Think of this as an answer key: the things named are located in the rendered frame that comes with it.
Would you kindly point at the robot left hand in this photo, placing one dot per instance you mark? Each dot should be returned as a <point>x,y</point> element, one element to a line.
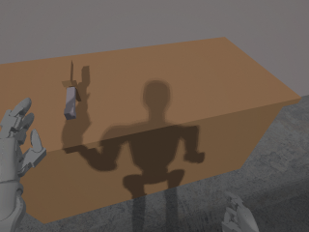
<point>12,135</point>

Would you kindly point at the counter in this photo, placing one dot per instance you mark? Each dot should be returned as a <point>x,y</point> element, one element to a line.
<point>148,118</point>

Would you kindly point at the robot right hand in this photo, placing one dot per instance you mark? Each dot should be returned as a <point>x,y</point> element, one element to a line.
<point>242,216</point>

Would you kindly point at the tap lever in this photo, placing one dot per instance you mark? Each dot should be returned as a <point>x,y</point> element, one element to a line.
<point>69,111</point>

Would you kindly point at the left robot forearm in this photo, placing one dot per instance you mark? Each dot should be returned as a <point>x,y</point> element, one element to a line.
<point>12,206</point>

